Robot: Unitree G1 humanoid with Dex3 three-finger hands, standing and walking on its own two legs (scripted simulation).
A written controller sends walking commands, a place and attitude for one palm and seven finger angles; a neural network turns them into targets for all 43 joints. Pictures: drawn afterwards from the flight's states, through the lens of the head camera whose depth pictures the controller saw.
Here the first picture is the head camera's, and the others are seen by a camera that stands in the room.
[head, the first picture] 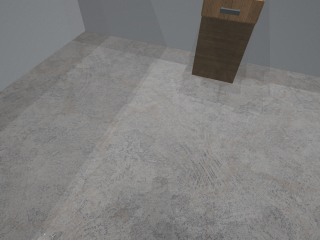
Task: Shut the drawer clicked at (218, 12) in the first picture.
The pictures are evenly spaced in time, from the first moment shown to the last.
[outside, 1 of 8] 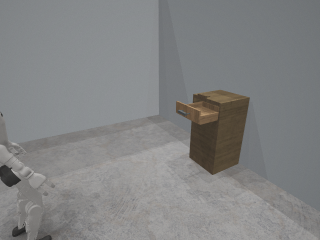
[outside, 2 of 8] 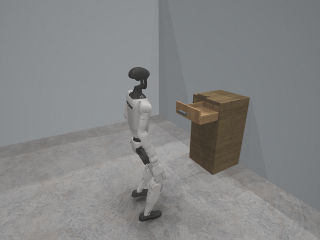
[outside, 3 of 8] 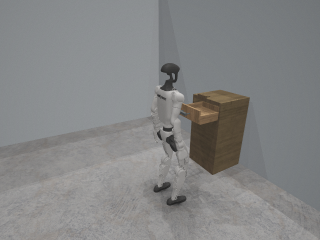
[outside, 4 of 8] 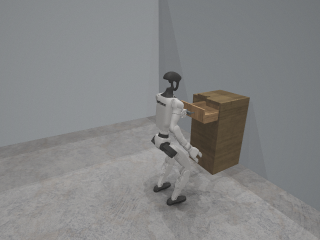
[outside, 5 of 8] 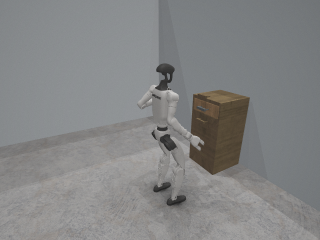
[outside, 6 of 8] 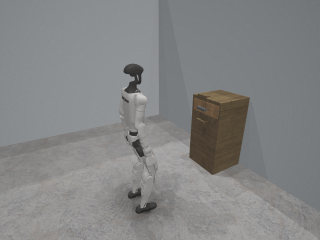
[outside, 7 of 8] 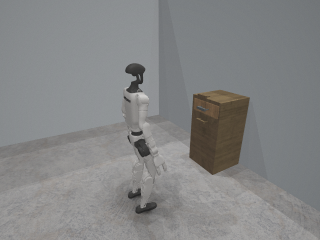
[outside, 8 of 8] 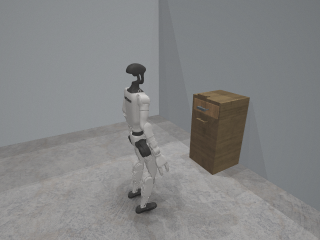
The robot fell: no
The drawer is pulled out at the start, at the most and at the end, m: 0.26 0.26 0.00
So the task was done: yes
